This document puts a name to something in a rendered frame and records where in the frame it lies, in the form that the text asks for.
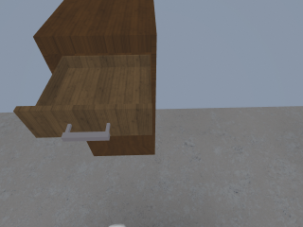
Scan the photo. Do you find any drawer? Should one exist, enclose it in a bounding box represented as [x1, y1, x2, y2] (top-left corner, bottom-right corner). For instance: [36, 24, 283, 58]
[13, 54, 152, 138]

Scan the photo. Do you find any cabinet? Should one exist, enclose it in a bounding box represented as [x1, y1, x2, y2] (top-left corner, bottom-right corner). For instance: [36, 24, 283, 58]
[33, 0, 157, 156]

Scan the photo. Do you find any handle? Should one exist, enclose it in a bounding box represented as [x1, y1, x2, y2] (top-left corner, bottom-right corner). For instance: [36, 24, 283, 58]
[61, 123, 111, 142]

